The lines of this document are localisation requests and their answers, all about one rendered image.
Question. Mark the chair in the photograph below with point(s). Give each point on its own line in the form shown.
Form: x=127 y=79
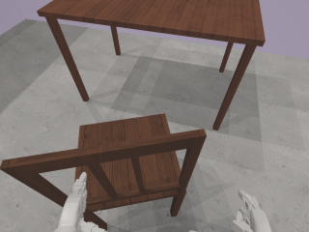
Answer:
x=127 y=162

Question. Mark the right robot hand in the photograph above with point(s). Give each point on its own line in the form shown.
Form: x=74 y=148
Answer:
x=256 y=219

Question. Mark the left robot hand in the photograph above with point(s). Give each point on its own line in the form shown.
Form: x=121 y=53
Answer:
x=73 y=211

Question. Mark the table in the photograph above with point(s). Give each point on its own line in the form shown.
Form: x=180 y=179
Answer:
x=231 y=21

